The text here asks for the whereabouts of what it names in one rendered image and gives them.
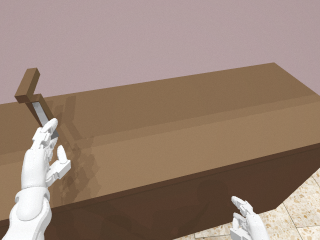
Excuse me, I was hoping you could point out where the counter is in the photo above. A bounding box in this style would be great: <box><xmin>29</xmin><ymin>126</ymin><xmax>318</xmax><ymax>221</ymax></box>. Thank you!
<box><xmin>0</xmin><ymin>62</ymin><xmax>320</xmax><ymax>240</ymax></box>

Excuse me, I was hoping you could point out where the tap lever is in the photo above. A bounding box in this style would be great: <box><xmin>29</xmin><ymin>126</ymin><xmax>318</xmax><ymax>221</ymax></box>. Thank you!
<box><xmin>32</xmin><ymin>102</ymin><xmax>59</xmax><ymax>140</ymax></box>

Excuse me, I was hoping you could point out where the robot left hand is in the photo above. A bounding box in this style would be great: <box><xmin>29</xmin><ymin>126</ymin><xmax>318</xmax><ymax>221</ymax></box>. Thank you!
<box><xmin>21</xmin><ymin>118</ymin><xmax>71</xmax><ymax>190</ymax></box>

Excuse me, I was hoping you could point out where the left robot forearm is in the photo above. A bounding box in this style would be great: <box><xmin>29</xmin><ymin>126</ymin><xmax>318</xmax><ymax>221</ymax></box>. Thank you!
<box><xmin>2</xmin><ymin>186</ymin><xmax>52</xmax><ymax>240</ymax></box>

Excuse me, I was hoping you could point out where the robot right hand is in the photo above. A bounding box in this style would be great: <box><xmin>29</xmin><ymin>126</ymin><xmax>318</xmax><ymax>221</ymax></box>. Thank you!
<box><xmin>230</xmin><ymin>196</ymin><xmax>270</xmax><ymax>240</ymax></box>

